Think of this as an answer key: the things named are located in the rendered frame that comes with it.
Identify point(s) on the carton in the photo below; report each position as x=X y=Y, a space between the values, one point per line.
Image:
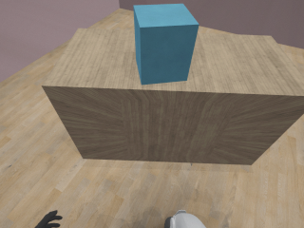
x=165 y=37

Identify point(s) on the robot left hand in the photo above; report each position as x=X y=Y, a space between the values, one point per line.
x=44 y=223

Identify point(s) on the robot right shin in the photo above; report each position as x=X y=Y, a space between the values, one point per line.
x=179 y=212

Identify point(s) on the robot right thigh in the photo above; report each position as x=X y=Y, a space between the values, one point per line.
x=185 y=220

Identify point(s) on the pedestal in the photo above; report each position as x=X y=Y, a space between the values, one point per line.
x=242 y=93

